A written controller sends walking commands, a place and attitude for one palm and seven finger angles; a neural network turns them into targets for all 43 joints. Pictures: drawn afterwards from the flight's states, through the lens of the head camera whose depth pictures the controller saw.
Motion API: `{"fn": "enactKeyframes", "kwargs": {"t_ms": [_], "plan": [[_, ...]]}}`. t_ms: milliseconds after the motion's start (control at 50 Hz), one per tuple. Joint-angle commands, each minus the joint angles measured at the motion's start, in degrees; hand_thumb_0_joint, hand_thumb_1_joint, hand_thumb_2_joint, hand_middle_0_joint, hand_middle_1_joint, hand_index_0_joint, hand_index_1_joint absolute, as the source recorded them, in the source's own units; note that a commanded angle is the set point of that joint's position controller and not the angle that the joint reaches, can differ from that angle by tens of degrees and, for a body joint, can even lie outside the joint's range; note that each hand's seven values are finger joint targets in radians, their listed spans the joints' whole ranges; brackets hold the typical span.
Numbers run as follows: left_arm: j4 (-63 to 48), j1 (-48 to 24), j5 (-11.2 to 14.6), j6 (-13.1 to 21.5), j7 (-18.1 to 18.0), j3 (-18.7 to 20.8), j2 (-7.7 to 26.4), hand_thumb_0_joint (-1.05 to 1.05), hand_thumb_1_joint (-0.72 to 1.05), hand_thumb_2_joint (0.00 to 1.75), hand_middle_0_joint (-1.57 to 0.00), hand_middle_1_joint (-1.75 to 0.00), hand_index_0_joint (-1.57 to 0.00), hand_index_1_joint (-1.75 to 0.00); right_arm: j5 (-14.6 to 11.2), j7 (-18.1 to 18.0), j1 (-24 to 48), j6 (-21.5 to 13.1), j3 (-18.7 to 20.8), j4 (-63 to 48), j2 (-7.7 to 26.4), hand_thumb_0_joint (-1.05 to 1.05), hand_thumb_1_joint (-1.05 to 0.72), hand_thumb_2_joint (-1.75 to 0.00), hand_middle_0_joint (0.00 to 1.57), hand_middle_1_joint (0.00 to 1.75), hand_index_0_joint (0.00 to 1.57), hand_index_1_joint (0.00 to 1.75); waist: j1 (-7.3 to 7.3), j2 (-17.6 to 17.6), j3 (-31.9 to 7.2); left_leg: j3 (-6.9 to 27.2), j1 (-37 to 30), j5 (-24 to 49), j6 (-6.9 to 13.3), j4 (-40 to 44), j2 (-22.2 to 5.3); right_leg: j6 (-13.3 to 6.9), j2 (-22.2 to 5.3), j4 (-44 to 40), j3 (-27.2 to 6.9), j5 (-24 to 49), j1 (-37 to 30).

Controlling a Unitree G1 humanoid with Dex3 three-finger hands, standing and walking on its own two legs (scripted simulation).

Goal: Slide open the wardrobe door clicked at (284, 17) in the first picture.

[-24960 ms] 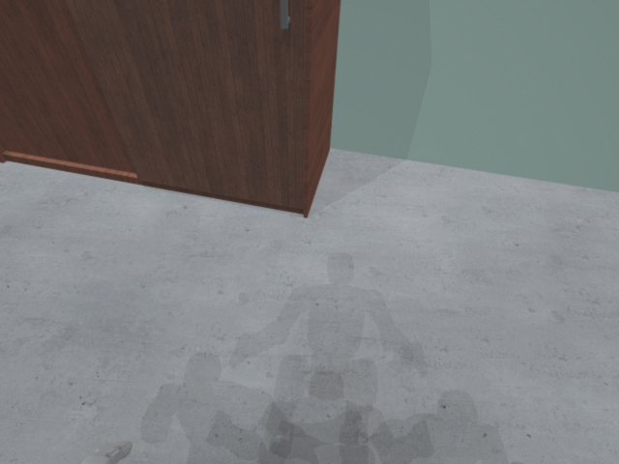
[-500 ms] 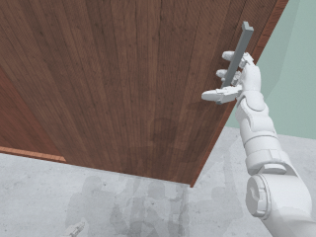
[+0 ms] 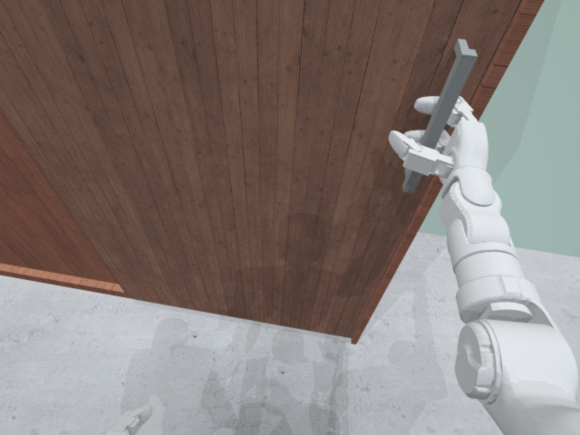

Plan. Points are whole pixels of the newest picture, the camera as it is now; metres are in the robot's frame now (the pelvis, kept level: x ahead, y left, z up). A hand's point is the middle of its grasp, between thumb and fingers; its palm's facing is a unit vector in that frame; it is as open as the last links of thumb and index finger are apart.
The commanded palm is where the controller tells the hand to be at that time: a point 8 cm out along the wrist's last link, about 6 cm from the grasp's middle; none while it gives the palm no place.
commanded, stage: grip the handle and tug to test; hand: right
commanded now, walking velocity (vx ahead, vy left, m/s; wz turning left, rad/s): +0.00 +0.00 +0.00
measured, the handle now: (431, 125) +0.52 -0.15 +0.17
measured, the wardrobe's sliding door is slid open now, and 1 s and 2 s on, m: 0.00 0.00 0.02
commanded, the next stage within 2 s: tug the door sideways, standing still in 0.90 s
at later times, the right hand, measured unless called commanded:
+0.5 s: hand (418, 146) +0.47 -0.12 +0.18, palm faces +0.08 +1.00 +0.01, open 5.5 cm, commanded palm +0.42 -0.17 +0.17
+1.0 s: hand (416, 149) +0.46 -0.12 +0.18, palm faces +0.07 +1.00 +0.01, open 5.9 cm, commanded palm +0.40 -0.17 +0.17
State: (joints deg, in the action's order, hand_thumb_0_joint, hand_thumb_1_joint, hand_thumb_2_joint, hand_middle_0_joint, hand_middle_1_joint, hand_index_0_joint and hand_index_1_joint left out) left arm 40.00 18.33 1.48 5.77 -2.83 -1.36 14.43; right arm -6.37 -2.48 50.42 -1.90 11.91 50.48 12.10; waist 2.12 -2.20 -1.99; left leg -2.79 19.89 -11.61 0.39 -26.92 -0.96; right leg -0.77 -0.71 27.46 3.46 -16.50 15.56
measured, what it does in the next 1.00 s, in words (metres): shifts its weight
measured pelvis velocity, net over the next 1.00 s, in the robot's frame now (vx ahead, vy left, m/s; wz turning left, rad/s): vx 0.05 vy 0.00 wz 0.05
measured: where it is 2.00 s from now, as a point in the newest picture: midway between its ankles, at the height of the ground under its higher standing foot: outside the picture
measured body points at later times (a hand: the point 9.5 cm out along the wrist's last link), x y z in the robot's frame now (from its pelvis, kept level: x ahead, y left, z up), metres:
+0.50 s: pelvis +0.01 +0.00 +0.00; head +0.03 +0.01 +0.45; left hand +0.12 +0.25 -0.11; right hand +0.46 -0.17 +0.18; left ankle +0.02 +0.12 -0.74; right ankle -0.03 -0.11 -0.74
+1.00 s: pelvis +0.05 +0.00 +0.01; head +0.06 +0.02 +0.46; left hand +0.17 +0.24 -0.10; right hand +0.45 -0.17 +0.18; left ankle +0.02 +0.11 -0.74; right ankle -0.03 -0.11 -0.73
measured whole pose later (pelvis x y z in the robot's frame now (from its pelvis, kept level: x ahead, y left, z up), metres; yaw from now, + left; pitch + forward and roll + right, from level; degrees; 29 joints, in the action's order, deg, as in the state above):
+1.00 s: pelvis +0.05 +0.00 +0.01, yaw +3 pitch +4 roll +0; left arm 35.9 14.8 1.3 1.3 -1.4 -0.8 13.4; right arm -7.6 -3.8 27.4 12.5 11.2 14.7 8.0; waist 0.9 -3.3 -3.2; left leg -0.4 12.3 -12.1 0.3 -22.0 -0.2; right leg -0.3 -0.8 22.4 5.5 -15.8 7.0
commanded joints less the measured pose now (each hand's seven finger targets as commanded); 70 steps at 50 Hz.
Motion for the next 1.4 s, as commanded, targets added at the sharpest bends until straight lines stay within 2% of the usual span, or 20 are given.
{"fn": "enactKeyframes", "kwargs": {"t_ms": [0,60,160,220,260,480,580,620,700,720,740,820,880,980,1000,1100,1200,1240,1320,1380], "plan": [[-6.6,-0.2,0.2,2.5,-0.4,2.3,6.7,0.0,0.9,0.9,-0.2,-0.3,-0.2,-0.3,-0.4,1.3,28.7,-4.3,-0.5,-17.4,7.0,0.0,-0.76,-0.84,0.44,1.38,0.44,1.38,0.24,4.6,-22.4,0.8,-13.2,21.2,1.5,0.0,1.2,-0.5,-0.4,-2.0,-2.2,21.2,-6.5],[-6.6,-0.7,0.3,2.2,-0.5,2.4,6.6,0.0,0.9,0.9,-0.2,-0.3,-0.2,-0.3,-0.3,1.4,28.1,-3.5,-0.7,-18.6,7.0,0.0,-0.9,-0.9,0.45,1.4,0.45,1.4,0.14,4.1,-21.9,0.9,-13.6,21.5,1.4,0.2,1.1,-0.6,-0.3,-2.2,-2.1,21.5,-6.6],[-6.8,-1.4,0.3,1.8,-0.6,2.3,6.5,0.0,0.9,0.9,-0.2,-0.3,-0.2,-0.3,-0.4,1.4,25.3,-1.9,0.2,-19.4,7.5,0.0,-0.9,-0.9,0.45,1.4,0.45,1.4,-0.55,2.8,-21.3,0.9,-14.2,22.4,1.5,0.4,1.0,-0.6,-0.2,-2.3,-1.6,22.3,-6.8],[-6.6,-1.4,0.3,1.4,-0.9,2.2,6.6,0.0,0.9,0.9,-0.2,-0.3,-0.2,-0.3,-0.4,1.4,25.5,-1.0,0.1,-17.7,7.5,0.0,-0.9,-0.9,0.45,1.4,0.45,1.4,-0.01,5.3,-18.9,0.7,-13.7,21.3,1.4,1.0,1.0,-0.8,-0.3,-2.6,-1.8,20.8,-5.8],[-6.8,-1.5,0.2,1.2,-1.0,2.3,6.6,0.0,0.9,0.9,-0.2,-0.3,-0.2,-0.3,-0.4,1.3,24.5,-0.8,2.0,-19.0,9.4,0.0,-0.9,-0.9,0.45,1.4,0.45,1.4,-0.7,5.3,-20.7,1.0,-15.1,22.5,1.4,0.7,1.0,-0.8,-0.1,-2.6,-1.6,21.2,-5.9],[-8.0,-2.8,0.2,0.5,-0.9,2.1,5.9,0.0,0.9,0.9,-0.2,-0.3,-0.2,-0.3,-0.4,1.4,22.8,-0.3,0.4,-22.8,7.0,0.0,-0.9,-0.9,0.45,1.4,0.45,1.4,-1.27,3.4,-21.9,0.8,-16.4,25.6,1.6,0.3,0.8,-0.5,-0.1,-2.5,-1.4,25.3,-7.6],[-9.0,-3.9,0.3,0.5,-0.3,2.3,5.6,0.0,0.9,0.9,-0.2,-0.3,-0.2,-0.3,-0.7,1.5,18.0,0.2,-1.6,-29.5,4.0,0.0,-0.9,-0.9,0.45,1.4,0.45,1.4,-2.41,0.8,-24.3,0.5,-17.1,28.2,1.7,-0.2,0.8,0.1,-0.8,-2.0,-1.3,32.1,-10.7],[-9.5,-4.2,0.2,0.4,-0.2,2.6,6.0,0.0,0.9,0.9,-0.2,-0.3,-0.2,-0.3,-1.2,1.2,13.7,0.7,0.2,-30.6,5.0,0.0,-0.9,-0.9,0.45,1.4,0.45,1.4,-3.34,4.2,-24.8,0.5,-18.7,29.7,1.7,-0.1,1.0,0.1,-1.1,-2.1,-1.4,34.4,-10.9],[-10.3,-5.4,0.3,0.1,0.0,2.6,5.6,0.0,0.9,0.9,-0.2,-0.3,-0.2,-0.3,-1.5,1.5,10.5,2.5,-1.5,-37.4,2.6,0.0,-0.9,-0.9,0.45,1.4,0.45,1.4,-3.44,3.3,-24.9,0.4,-20.0,32.6,1.4,0.0,0.9,0.2,-1.2,-2.4,-0.8,36.9,-12.1],[-10.5,-5.6,0.4,0.0,0.0,2.8,5.7,0.0,0.9,0.9,-0.2,-0.3,-0.2,-0.3,-1.4,1.3,8.1,2.8,-0.1,-38.3,4.3,0.0,-0.9,-0.9,0.45,1.4,0.45,1.4,-4.12,3.8,-24.9,0.4,-21.0,32.8,1.5,0.0,0.8,0.3,-1.4,-2.5,-0.9,38.1,-11.9],[-10.7,-6.0,0.3,-0.1,0.2,2.7,5.4,0.0,0.9,0.9,-0.2,-0.3,-0.2,-0.3,-1.4,1.2,6.1,3.4,-0.6,-40.3,3.4,0.0,-0.9,-0.9,0.45,1.4,0.45,1.4,-4.4,1.7,-24.8,0.4,-21.2,33.7,1.6,-0.1,0.7,0.5,-1.4,-2.7,-0.7,39.4,-12.3],[-11.6,-7.2,0.2,-0.7,0.4,2.7,5.5,0.0,0.9,0.9,-0.2,-0.3,-0.2,-0.3,-1.4,1.1,-0.2,5.8,0.3,-46.3,4.0,0.0,-0.9,-0.9,0.45,1.4,0.45,1.4,-5.31,3.0,-25.1,0.2,-23.8,36.9,1.7,0.0,0.6,0.7,-1.5,-2.8,-0.5,42.5,-12.7],[-12.5,-8.3,0.1,-1.0,0.8,2.6,4.8,0.0,0.9,0.9,-0.2,-0.3,-0.2,-0.3,-1.3,1.0,-4.1,7.5,-2.0,-53.6,1.3,0.0,-0.9,-0.9,0.45,1.4,0.45,1.4,-5.37,0.4,-25.2,-0.1,-23.9,39.1,1.7,-0.1,0.5,1.1,-1.5,-2.5,-0.4,46.3,-14.6],[-13.7,-10.3,-0.3,-1.9,0.9,2.4,4.8,0.0,0.9,0.9,-0.2,-0.3,-0.2,-0.3,-1.6,0.8,-12.0,10.4,-0.5,-59.5,2.3,0.0,-0.9,-0.9,0.45,1.4,0.45,1.4,-6.02,4.0,-23.1,0.0,-25.4,40.6,1.6,0.5,0.4,0.7,-1.2,-3.2,-0.1,42.8,-13.1],[-13.2,-10.5,-0.2,-2.4,0.6,2.2,5.2,0.0,0.9,0.9,-0.2,-0.3,-0.2,-0.3,-1.5,0.7,-8.9,10.9,0.7,-59.4,4.6,0.0,-0.9,-0.9,0.45,1.4,0.45,1.4,-5.51,4.3,-22.3,0.1,-25.0,39.1,1.6,1.0,0.5,0.6,-1.0,-3.7,-0.1,39.9,-12.7],[-10.7,-10.2,-0.2,-2.6,-0.7,1.9,4.8,0.0,0.9,0.9,-0.2,-0.3,-0.2,-0.3,-0.9,-0.9,5.3,14.7,-6.1,-53.7,-1.6,0.0,-0.9,-0.9,0.45,1.4,0.45,1.4,-1.47,1.9,-15.7,-0.4,-17.2,33.9,1.5,2.1,1.0,0.3,-0.7,-2.3,-1.4,38.0,-14.3],[-9.4,-8.1,-1.2,-3.4,-0.9,2.6,4.4,0.0,0.9,0.9,-0.2,-0.3,-0.2,-0.3,0.2,-1.8,10.8,17.3,-10.6,-53.9,-5.8,0.0,-0.9,-0.9,0.45,1.4,0.45,1.4,-0.31,0.7,-24.3,-1.1,-18.1,44.9,1.2,-1.6,0.5,0.7,-0.3,2.3,-1.9,52.0,-18.1],[-9.1,-8.1,-1.3,-3.1,-0.8,2.6,4.0,0.0,0.9,0.9,-0.2,-0.3,-0.2,-0.3,0.2,-2.1,13.5,16.2,-12.6,-54.1,-7.5,0.0,-0.9,-0.9,0.45,1.4,0.45,1.4,0.19,1.6,-25.8,-1.1,-17.2,43.4,1.2,-1.9,0.3,0.6,-0.4,2.5,-2.7,51.8,-19.1],[-8.4,-8.9,-1.6,-1.6,-0.4,2.3,3.3,0.0,0.9,0.9,-0.2,-0.3,-0.2,-0.3,-0.3,-2.3,15.6,12.2,-16.0,-51.9,-11.4,0.0,-0.9,-0.9,0.45,1.4,0.45,1.4,1.1,5.4,-21.5,-1.3,-12.9,33.3,1.2,-0.1,0.7,1.2,-1.0,0.8,-4.9,45.8,-19.0],[-8.2,-9.9,-1.8,-0.5,0.1,1.9,2.4,0.0,0.9,0.9,-0.2,-0.3,-0.2,-0.3,-0.3,-2.1,17.3,8.8,-18.9,-51.3,-14.7,0.0,-0.9,-0.9,0.45,1.4,0.45,1.4,1.64,3.7,-17.3,-1.0,-11.1,28.1,1.3,1.0,0.5,1.1,-0.5,-0.3,-5.1,38.2,-17.3]]}}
